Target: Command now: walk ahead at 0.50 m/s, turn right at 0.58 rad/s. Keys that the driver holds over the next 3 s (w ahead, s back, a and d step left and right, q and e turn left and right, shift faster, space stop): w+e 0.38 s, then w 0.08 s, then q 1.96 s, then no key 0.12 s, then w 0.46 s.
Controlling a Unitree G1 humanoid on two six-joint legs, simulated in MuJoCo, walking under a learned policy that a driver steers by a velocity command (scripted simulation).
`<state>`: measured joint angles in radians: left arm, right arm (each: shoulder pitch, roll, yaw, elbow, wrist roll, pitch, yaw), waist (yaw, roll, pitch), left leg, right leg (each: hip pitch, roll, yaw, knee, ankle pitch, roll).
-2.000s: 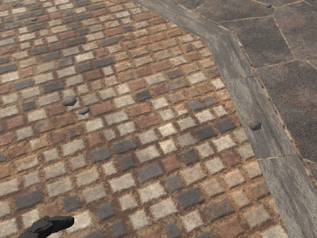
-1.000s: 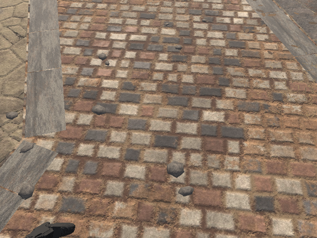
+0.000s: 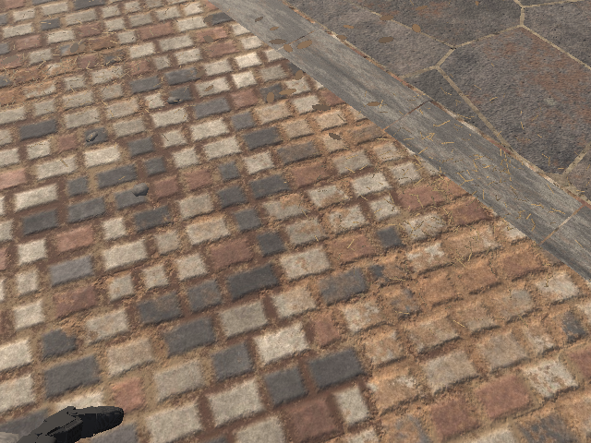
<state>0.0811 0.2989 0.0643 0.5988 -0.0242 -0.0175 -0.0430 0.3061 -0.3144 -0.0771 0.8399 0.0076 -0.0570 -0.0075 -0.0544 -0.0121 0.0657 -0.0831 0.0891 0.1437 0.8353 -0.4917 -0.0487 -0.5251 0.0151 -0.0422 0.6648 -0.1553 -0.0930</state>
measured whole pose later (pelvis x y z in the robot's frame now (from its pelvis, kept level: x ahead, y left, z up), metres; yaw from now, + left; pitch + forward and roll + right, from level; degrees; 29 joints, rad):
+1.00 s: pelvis +0.41 -0.03 +0.03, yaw -4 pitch +1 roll +0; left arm 0.10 0.25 0.04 0.65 0.02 -0.01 0.03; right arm 0.22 -0.34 -0.08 0.77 0.02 0.04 -0.03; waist -0.03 0.04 0.04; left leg -0.48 -0.04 -0.07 1.07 -0.50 -0.08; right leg -0.31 0.00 0.00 0.45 -0.17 -0.02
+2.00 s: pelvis +0.44 -0.01 +0.03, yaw +31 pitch +1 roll +0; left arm 0.13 0.26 0.06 0.71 0.01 0.01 0.03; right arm 0.22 -0.36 -0.11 0.65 0.03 0.07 -0.02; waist 0.00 0.04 0.07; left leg -0.49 -0.01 -0.08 1.06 -0.41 -0.11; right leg -0.21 -0.02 -0.04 0.42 -0.23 -0.02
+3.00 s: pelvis +0.49 +0.11 +0.03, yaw +52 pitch +2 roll +0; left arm 0.44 0.28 0.04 0.81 -0.02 -0.05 0.01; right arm 0.13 -0.29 -0.05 0.65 0.02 -0.06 0.03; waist 0.09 0.03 0.02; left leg -0.55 0.05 -0.01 0.66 -0.14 -0.03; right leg 0.03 -0.01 0.02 0.25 -0.30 -0.01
